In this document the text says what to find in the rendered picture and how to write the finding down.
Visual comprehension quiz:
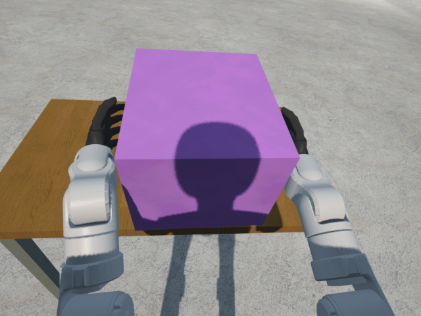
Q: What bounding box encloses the robot right forearm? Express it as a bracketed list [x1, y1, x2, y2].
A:
[284, 154, 395, 316]

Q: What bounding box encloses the right robot upper arm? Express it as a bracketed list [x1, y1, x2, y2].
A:
[316, 289, 393, 316]

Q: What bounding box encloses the left robot upper arm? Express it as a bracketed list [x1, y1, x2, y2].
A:
[61, 291, 134, 316]

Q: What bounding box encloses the robot left hand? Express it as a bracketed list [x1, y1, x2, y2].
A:
[86, 97, 125, 149]

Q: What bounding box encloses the table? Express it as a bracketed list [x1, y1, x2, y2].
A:
[0, 99, 304, 300]

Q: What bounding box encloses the robot right hand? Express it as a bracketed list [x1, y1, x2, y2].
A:
[281, 107, 309, 154]

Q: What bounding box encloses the carton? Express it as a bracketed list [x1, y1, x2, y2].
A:
[114, 48, 300, 231]

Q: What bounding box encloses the robot left forearm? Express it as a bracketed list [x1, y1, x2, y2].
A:
[57, 144, 124, 316]

